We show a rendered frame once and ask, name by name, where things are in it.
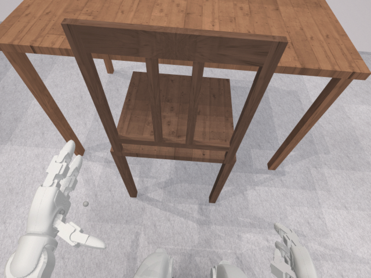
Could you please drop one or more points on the right robot thigh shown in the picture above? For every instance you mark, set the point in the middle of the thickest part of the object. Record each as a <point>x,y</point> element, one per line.
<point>226,271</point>

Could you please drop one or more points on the chair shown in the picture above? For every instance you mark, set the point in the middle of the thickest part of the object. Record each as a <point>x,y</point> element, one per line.
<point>175,117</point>

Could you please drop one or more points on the left robot forearm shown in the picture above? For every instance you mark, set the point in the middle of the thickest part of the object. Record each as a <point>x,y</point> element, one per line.
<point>34,257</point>

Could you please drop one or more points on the table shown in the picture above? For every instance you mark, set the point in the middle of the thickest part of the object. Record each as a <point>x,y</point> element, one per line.
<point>317,43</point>

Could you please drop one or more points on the left robot hand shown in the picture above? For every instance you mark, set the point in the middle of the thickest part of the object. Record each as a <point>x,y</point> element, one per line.
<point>53,195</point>

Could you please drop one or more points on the robot left shin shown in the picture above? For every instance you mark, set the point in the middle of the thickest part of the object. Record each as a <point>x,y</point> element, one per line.
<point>160,250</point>

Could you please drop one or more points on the right robot hand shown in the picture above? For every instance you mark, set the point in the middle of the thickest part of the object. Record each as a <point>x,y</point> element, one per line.
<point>298,262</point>

